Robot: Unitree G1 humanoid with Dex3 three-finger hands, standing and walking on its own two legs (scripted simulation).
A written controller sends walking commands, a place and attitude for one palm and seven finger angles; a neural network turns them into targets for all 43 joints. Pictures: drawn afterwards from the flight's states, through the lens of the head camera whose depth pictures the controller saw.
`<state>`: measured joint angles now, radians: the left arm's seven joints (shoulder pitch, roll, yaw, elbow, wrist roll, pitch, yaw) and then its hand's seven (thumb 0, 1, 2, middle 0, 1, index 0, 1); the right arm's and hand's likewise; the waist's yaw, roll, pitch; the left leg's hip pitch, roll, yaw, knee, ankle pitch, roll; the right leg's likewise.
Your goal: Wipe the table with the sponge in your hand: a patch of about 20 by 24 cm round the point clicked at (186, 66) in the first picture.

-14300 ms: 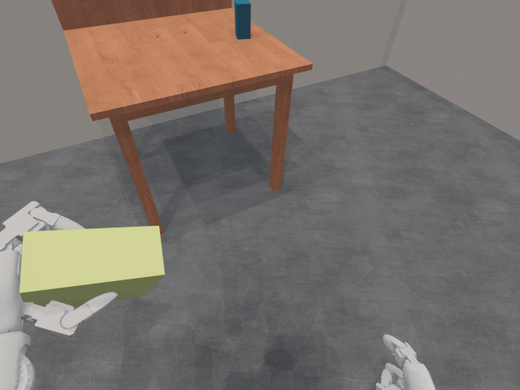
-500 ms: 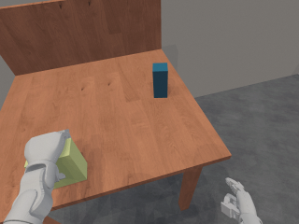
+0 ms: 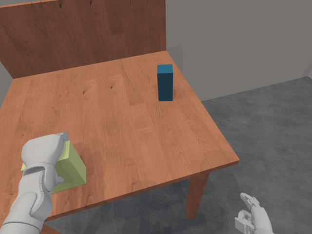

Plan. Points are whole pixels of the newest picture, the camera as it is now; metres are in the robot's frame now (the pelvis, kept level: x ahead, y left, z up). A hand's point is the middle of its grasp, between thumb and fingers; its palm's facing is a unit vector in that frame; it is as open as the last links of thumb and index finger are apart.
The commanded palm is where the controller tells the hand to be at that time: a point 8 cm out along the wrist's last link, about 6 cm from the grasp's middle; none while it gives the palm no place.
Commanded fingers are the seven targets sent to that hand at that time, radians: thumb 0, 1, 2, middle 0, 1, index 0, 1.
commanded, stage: wipe forward along the first lane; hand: left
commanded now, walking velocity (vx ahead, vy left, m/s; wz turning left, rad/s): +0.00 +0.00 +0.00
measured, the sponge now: (61, 172) +0.25 +0.32 +0.00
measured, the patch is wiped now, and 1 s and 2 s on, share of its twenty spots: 0.00 0.05 0.35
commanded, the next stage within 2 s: slide across to the middle lane in 1.40 s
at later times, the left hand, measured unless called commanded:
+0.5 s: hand (56, 145) +0.31 +0.34 +0.05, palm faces -0.09 +0.00 -1.00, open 10.0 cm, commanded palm +0.30 +0.33 +0.08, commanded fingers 0.00 0.10 1.30 -1.20 -1.60 -1.20 -1.60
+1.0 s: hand (56, 130) +0.36 +0.36 +0.05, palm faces -0.13 +0.01 -0.99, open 10.0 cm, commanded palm +0.36 +0.35 +0.08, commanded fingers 0.00 0.10 1.30 -1.20 -1.60 -1.20 -1.60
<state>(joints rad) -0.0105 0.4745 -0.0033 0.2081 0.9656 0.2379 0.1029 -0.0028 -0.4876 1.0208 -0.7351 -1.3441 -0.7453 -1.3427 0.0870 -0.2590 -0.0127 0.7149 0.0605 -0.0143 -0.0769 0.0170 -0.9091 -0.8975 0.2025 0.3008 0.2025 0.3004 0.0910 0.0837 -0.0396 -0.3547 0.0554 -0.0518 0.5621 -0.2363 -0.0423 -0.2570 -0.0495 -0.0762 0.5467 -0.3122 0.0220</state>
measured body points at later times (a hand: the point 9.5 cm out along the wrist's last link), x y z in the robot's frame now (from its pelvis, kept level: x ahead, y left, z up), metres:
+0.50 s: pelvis -0.01 +0.00 -0.01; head +0.01 -0.03 +0.44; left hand +0.31 +0.33 +0.10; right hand +0.14 -0.26 -0.13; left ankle +0.04 +0.15 -0.73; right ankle -0.02 -0.13 -0.73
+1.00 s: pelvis -0.02 +0.01 -0.01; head +0.03 +0.00 +0.43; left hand +0.36 +0.36 +0.10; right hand +0.08 -0.26 -0.14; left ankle +0.04 +0.15 -0.73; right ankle -0.02 -0.13 -0.73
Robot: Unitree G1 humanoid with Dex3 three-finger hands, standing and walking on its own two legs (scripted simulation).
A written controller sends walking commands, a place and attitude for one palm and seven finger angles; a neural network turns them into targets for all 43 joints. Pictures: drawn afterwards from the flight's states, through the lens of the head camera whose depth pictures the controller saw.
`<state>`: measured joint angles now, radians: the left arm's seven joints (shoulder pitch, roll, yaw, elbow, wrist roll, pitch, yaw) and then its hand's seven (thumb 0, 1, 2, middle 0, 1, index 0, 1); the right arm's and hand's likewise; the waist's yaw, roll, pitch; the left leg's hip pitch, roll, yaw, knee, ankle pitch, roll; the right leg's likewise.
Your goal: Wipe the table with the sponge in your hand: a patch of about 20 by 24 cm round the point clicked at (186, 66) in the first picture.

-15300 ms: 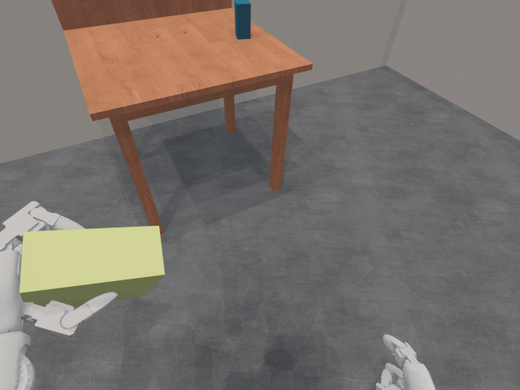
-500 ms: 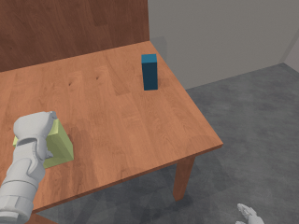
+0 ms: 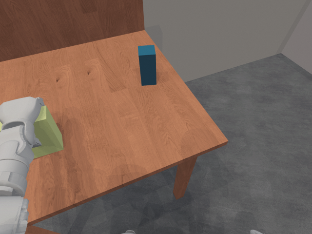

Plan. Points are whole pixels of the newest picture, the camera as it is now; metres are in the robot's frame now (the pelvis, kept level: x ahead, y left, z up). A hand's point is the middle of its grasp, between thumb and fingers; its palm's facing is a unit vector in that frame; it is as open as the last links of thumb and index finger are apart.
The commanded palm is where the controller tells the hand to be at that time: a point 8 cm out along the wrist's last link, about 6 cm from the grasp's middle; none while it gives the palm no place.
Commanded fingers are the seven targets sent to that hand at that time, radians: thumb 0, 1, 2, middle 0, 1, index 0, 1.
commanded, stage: wipe forward along the first lane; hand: left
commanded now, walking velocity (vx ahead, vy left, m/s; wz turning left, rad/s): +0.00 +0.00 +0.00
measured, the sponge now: (37, 139) +0.36 +0.37 +0.01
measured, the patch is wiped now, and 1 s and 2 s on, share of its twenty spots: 0.05 0.35 0.45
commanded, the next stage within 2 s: slide across to the middle lane in 0.40 s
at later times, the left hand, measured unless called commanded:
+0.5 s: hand (30, 111) +0.42 +0.39 +0.06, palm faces -0.14 +0.01 -0.99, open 10.0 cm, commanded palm +0.41 +0.37 +0.09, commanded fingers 0.00 0.10 1.30 -1.20 -1.60 -1.20 -1.60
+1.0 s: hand (46, 103) +0.45 +0.35 +0.07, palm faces -0.11 +0.01 -0.99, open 10.0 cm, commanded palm +0.43 +0.32 +0.12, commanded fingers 0.00 0.10 1.30 -1.20 -1.60 -1.20 -1.60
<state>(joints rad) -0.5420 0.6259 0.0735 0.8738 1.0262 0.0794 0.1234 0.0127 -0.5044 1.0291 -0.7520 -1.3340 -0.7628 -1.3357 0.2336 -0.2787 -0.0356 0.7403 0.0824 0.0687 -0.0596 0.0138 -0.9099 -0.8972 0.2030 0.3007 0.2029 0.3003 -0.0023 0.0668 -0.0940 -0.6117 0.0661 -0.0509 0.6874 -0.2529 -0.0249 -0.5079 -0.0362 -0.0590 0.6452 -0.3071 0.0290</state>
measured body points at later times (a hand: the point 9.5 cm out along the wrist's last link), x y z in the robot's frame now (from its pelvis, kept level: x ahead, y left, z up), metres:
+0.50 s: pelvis +0.01 +0.01 +0.00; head +0.07 +0.02 +0.44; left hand +0.42 +0.38 +0.11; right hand +0.08 -0.26 -0.13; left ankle +0.05 +0.14 -0.72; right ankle +0.00 -0.14 -0.72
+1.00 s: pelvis +0.03 +0.02 +0.01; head +0.08 +0.02 +0.45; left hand +0.45 +0.34 +0.12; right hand +0.11 -0.24 -0.12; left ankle +0.05 +0.14 -0.72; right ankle +0.00 -0.14 -0.72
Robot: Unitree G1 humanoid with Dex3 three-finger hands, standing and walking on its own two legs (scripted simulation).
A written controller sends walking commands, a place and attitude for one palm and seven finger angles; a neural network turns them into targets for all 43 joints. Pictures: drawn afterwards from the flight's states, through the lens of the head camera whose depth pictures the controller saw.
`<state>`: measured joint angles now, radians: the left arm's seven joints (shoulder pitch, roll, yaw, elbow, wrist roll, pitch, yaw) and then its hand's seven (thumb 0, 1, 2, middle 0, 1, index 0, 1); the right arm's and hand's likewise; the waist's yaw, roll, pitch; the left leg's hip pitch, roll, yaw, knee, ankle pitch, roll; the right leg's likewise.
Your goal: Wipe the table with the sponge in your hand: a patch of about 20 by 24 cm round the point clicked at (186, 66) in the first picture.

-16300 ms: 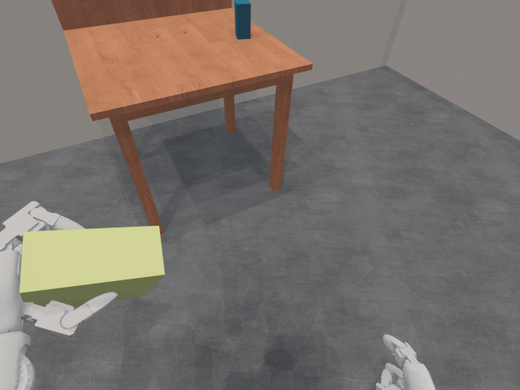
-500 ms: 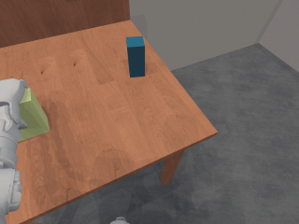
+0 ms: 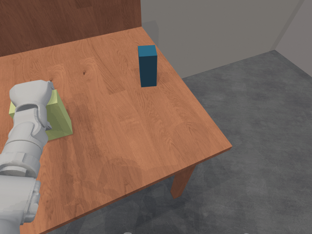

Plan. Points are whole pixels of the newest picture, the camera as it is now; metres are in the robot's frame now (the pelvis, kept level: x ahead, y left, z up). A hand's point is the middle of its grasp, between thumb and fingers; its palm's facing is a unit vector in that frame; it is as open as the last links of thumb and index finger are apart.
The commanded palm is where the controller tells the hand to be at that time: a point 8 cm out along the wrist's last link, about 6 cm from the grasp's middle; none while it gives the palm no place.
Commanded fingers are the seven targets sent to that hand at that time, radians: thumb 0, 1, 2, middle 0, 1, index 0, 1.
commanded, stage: slide across to the middle lane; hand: left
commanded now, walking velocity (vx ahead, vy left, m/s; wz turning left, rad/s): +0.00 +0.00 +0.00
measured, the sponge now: (47, 122) +0.41 +0.33 +0.01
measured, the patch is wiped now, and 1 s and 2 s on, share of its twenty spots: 0.35 0.45 0.60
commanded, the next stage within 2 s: wipe back along the middle lane in 0.14 s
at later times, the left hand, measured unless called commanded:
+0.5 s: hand (54, 110) +0.42 +0.30 +0.06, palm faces -0.08 -0.01 -1.00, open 10.0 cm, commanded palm +0.39 +0.27 +0.09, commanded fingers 0.00 0.10 1.30 -1.20 -1.60 -1.20 -1.60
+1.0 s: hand (58, 124) +0.37 +0.27 +0.06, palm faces -0.03 -0.02 -1.00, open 10.1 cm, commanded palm +0.33 +0.24 +0.09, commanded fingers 0.00 0.10 1.30 -1.20 -1.60 -1.20 -1.60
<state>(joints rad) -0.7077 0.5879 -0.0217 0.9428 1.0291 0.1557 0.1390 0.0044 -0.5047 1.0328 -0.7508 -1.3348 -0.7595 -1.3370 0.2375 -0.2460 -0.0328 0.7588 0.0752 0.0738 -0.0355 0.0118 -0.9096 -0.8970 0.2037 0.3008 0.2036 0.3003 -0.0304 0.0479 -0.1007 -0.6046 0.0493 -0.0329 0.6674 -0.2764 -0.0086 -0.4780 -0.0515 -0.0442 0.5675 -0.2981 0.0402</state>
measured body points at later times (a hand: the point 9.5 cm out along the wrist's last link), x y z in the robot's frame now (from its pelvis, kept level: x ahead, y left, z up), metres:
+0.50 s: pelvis +0.02 -0.01 +0.00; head +0.06 -0.02 +0.45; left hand +0.42 +0.29 +0.11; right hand +0.13 -0.28 -0.13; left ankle +0.02 +0.12 -0.72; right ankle -0.02 -0.17 -0.72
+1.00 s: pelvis +0.02 -0.01 +0.01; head +0.04 -0.03 +0.45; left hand +0.37 +0.27 +0.11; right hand +0.20 -0.25 -0.11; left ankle +0.02 +0.12 -0.72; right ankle -0.02 -0.17 -0.72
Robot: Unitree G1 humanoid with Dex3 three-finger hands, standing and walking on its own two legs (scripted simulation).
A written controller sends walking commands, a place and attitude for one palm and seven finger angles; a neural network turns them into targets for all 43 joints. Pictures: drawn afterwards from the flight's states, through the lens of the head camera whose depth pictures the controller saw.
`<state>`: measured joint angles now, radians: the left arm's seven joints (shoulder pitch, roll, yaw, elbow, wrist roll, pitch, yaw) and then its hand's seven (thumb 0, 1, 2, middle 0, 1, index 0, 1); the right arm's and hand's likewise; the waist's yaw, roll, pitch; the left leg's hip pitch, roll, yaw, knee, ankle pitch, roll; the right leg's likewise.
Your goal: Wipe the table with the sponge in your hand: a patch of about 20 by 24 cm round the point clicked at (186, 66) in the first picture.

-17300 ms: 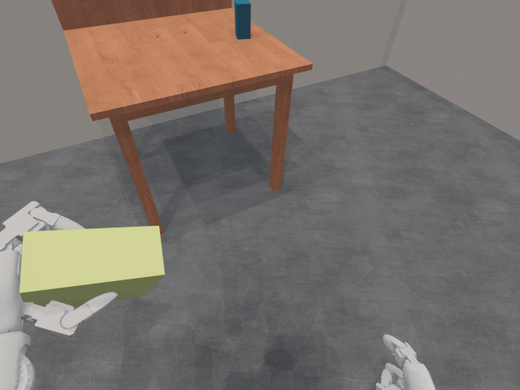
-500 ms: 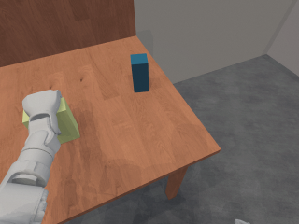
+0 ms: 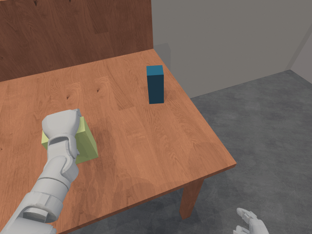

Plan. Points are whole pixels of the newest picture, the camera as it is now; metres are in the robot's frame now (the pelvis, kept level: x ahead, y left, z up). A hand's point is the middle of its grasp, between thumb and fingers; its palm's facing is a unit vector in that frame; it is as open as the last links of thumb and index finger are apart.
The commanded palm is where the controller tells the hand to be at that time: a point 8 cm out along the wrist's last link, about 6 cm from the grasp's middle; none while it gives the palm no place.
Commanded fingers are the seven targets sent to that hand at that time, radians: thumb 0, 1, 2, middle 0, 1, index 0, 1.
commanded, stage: wipe back along the middle lane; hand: left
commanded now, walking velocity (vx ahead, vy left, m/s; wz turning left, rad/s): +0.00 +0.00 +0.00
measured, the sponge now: (75, 147) +0.35 +0.28 +0.00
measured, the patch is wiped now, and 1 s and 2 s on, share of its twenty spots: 0.45 0.60 0.85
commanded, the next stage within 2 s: slide across to the third lane in 0.94 s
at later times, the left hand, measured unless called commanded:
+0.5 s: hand (71, 151) +0.31 +0.25 +0.05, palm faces +0.00 -0.02 -1.00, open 10.1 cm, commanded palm +0.26 +0.23 +0.08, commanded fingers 0.00 0.10 1.30 -1.20 -1.60 -1.20 -1.60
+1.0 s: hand (72, 167) +0.26 +0.23 +0.05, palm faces +0.03 -0.06 -1.00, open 10.1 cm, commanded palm +0.22 +0.21 +0.08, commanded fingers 0.00 0.10 1.30 -1.20 -1.60 -1.20 -1.60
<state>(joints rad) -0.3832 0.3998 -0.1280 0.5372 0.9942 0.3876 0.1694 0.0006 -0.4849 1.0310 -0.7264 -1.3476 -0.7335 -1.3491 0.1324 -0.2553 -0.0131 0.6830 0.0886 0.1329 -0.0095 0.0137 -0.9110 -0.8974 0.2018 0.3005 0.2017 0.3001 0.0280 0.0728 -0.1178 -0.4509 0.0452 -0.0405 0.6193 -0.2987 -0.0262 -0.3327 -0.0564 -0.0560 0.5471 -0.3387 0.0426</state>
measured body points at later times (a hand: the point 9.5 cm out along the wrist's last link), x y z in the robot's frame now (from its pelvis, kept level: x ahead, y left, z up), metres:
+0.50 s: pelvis +0.00 -0.01 +0.00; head +0.00 -0.04 +0.45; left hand +0.30 +0.25 +0.10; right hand +0.19 -0.24 -0.10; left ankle +0.00 +0.14 -0.73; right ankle -0.05 -0.15 -0.73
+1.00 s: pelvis -0.01 -0.01 +0.00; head -0.02 -0.05 +0.45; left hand +0.25 +0.23 +0.11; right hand +0.22 -0.23 -0.09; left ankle +0.00 +0.14 -0.73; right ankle -0.05 -0.15 -0.73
